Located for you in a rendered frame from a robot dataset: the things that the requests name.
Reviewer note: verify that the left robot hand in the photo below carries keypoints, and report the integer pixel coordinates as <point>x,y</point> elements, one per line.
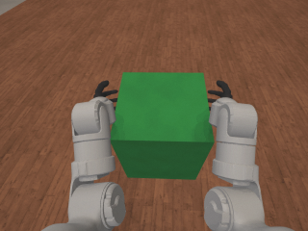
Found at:
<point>99,93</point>

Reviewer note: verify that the robot right forearm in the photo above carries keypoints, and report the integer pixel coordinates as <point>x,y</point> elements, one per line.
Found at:
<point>236,136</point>

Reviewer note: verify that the right robot upper arm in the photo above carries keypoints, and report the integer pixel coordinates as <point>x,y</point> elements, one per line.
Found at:
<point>235,209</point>

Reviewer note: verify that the robot left forearm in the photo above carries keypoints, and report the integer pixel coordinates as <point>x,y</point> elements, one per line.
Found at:
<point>91,133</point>

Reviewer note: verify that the right robot hand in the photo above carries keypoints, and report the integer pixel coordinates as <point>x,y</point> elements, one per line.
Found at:
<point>225,93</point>

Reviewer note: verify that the carton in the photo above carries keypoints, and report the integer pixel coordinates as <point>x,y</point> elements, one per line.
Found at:
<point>162,128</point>

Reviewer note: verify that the left robot upper arm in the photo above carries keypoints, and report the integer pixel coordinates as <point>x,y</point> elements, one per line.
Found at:
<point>94,207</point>

